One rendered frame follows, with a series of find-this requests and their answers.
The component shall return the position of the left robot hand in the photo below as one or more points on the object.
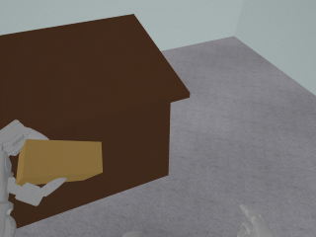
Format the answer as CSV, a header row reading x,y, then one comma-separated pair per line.
x,y
12,140

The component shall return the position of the sponge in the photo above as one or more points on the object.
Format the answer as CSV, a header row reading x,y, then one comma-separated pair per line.
x,y
42,161

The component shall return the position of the right robot hand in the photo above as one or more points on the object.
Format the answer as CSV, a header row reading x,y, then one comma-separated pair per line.
x,y
260,227

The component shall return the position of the left robot forearm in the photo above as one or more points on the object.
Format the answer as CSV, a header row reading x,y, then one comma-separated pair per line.
x,y
8,226

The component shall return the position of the table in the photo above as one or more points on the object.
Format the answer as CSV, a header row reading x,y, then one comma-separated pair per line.
x,y
100,81

